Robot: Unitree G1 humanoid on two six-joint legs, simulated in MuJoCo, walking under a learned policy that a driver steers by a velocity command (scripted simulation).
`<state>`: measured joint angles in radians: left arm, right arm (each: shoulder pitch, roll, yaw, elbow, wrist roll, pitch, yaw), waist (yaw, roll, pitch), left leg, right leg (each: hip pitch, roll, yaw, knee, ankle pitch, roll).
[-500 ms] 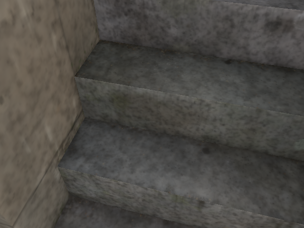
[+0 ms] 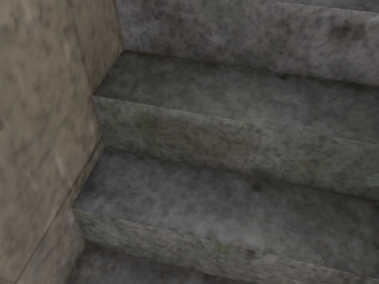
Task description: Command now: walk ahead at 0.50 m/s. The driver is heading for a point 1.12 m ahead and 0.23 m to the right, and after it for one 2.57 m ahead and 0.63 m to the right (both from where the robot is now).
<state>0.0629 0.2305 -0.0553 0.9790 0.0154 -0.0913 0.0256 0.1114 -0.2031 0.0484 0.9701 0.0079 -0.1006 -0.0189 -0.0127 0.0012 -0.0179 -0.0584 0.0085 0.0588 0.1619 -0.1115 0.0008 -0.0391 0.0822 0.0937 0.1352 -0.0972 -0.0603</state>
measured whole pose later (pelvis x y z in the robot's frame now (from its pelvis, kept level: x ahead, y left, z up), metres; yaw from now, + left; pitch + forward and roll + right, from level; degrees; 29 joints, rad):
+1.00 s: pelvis +0.00 +0.00 +0.00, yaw +0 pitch +0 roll +0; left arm 0.06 0.23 -0.05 0.98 0.02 -0.09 0.03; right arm 0.11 -0.20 0.05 0.97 0.01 -0.10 -0.02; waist -0.01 0.00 -0.02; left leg -0.06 0.01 0.05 0.16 -0.11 0.00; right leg -0.04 0.08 0.11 0.14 -0.10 -0.06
